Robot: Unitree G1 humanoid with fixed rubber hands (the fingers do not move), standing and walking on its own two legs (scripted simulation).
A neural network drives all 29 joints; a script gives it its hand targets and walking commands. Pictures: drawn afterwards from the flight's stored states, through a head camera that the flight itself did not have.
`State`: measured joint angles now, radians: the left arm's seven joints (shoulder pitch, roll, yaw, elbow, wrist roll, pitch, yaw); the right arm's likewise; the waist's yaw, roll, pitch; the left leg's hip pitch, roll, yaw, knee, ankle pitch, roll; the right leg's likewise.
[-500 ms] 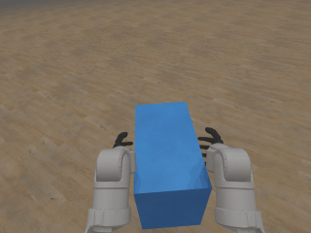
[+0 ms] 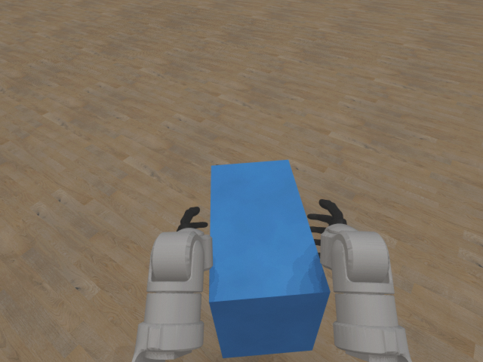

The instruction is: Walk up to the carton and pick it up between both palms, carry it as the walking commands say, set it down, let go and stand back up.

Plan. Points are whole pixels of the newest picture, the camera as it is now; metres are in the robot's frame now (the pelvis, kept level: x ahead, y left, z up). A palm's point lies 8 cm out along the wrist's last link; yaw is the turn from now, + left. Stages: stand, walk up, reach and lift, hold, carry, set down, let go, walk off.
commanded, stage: carry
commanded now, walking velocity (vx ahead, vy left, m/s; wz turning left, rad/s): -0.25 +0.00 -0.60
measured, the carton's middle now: (258, 251) +0.35 +0.01 -0.01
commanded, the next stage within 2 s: none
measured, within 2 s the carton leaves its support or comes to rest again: neither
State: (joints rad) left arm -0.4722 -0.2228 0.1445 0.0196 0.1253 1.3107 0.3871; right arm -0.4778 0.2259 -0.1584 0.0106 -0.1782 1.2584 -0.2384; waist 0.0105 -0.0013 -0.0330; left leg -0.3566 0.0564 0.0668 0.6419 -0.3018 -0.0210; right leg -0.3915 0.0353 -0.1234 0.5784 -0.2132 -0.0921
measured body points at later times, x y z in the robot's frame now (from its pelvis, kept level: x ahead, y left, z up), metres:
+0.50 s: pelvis -0.07 +0.01 +0.00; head -0.03 -0.01 +0.45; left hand +0.27 +0.07 +0.07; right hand +0.24 -0.16 +0.06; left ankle -0.06 +0.15 -0.69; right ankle +0.06 -0.07 -0.72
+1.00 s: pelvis -0.18 +0.03 +0.00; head -0.14 -0.02 +0.45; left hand +0.17 -0.03 +0.06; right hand +0.05 -0.24 +0.05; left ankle -0.14 +0.17 -0.65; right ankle -0.15 -0.08 -0.72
